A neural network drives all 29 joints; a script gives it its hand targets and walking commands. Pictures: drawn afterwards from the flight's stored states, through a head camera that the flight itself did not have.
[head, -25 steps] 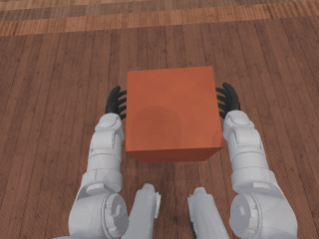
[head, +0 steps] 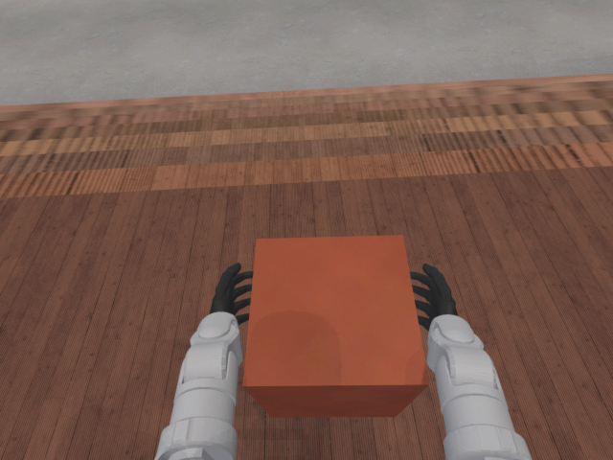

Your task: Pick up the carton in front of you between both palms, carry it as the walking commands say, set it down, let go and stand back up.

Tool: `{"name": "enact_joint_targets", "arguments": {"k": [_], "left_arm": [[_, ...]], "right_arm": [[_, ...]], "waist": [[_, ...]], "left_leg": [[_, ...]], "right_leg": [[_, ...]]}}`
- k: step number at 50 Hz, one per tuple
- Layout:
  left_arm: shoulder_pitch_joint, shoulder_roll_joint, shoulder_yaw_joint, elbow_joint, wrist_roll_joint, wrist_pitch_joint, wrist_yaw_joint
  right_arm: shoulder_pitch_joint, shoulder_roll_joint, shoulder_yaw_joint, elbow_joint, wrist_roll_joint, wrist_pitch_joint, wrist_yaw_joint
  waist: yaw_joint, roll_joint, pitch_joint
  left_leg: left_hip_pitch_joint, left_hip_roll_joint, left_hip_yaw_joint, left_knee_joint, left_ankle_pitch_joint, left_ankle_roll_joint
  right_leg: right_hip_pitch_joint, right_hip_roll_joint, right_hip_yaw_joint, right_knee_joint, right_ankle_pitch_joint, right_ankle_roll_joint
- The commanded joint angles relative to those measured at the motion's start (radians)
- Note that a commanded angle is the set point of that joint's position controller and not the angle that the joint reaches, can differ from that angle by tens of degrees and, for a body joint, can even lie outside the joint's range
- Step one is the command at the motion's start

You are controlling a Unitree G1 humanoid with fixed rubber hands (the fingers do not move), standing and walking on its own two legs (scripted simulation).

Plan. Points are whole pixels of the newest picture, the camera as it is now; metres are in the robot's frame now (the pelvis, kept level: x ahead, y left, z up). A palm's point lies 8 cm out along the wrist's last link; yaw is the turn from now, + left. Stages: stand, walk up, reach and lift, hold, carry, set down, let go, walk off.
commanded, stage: reach and lift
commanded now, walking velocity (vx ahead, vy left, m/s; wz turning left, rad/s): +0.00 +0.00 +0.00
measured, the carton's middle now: (331, 334) +0.34 +0.01 -0.09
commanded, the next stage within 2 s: hold in 1.30 s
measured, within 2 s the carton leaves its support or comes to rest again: neither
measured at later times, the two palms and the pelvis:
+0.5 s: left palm (210, 314) +0.30 +0.15 +0.06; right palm (469, 320) +0.30 -0.15 +0.06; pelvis +0.00 +0.00 +0.04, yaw +0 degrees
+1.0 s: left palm (209, 302) +0.30 +0.15 +0.07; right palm (471, 308) +0.30 -0.15 +0.07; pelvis +0.01 +0.00 +0.04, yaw +0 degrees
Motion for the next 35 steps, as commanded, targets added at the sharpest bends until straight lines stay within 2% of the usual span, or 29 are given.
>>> {"name": "enact_joint_targets", "arguments": {"k": [1,10,16,19,21,26,35], "left_arm": [[-0.437,-1.009,-0.608,0.025,-0.150,0.016,-0.242],[-0.320,-0.989,-0.692,-0.116,-0.188,0.133,-0.248],[-0.303,-0.962,-0.623,-0.113,-0.160,0.208,-0.259],[-0.358,-0.956,-0.570,-0.084,-0.139,0.216,-0.269],[-0.410,-0.972,-0.574,-0.087,-0.146,0.211,-0.275],[-0.482,-0.992,-0.591,-0.098,-0.157,0.208,-0.280],[-0.457,-0.982,-0.590,-0.106,-0.152,0.224,-0.274]], "right_arm": [[-0.440,1.000,0.594,0.020,0.143,0.021,0.241],[-0.314,0.987,0.657,-0.117,0.180,0.144,0.254],[-0.301,0.957,0.595,-0.117,0.156,0.222,0.268],[-0.357,0.949,0.544,-0.085,0.135,0.230,0.278],[-0.406,0.963,0.547,-0.089,0.139,0.225,0.284],[-0.472,0.983,0.564,-0.098,0.146,0.221,0.289],[-0.454,0.963,0.563,-0.111,0.139,0.235,0.286]], "waist": [[-0.002,0.006,-0.408],[-0.012,0.005,-0.222],[-0.008,0.007,-0.032],[-0.008,0.006,0.019],[-0.011,0.004,0.002],[-0.013,0.004,-0.063],[-0.013,0.005,-0.077]], "left_leg": [[0.386,-0.045,0.058,-0.153,0.355,0.010],[0.589,-0.029,0.054,-0.339,0.375,0.003],[0.607,-0.025,0.058,-0.411,0.232,0.011],[0.592,-0.022,0.065,-0.416,0.143,0.018],[0.595,-0.020,0.068,-0.409,0.121,0.021],[0.622,-0.021,0.070,-0.399,0.137,0.021],[0.656,-0.024,0.072,-0.414,0.184,0.014]], "right_leg": [[0.329,0.039,-0.053,-0.168,0.346,-0.004],[0.548,0.026,-0.052,-0.354,0.376,-0.002],[0.564,0.016,-0.054,-0.425,0.240,-0.006],[0.539,0.013,-0.058,-0.431,0.149,-0.011],[0.541,0.012,-0.061,-0.426,0.126,-0.015],[0.565,0.011,-0.065,-0.413,0.144,-0.014],[0.595,0.016,-0.068,-0.428,0.188,-0.009]]}}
